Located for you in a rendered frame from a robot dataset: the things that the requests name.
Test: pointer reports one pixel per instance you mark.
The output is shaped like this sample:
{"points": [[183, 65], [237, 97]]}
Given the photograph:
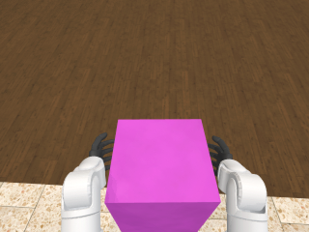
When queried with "carton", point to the carton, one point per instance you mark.
{"points": [[161, 177]]}

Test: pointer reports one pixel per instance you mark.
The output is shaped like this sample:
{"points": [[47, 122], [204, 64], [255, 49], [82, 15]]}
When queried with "robot right hand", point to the robot right hand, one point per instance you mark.
{"points": [[222, 150]]}

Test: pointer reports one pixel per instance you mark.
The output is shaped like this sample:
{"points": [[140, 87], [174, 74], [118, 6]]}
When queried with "right robot forearm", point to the right robot forearm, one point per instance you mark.
{"points": [[246, 197]]}

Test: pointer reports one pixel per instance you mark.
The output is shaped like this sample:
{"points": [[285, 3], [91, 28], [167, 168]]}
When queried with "left robot forearm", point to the left robot forearm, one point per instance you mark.
{"points": [[81, 199]]}

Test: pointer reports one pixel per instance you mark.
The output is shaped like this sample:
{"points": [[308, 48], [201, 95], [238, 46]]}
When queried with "robot left hand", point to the robot left hand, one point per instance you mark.
{"points": [[96, 149]]}

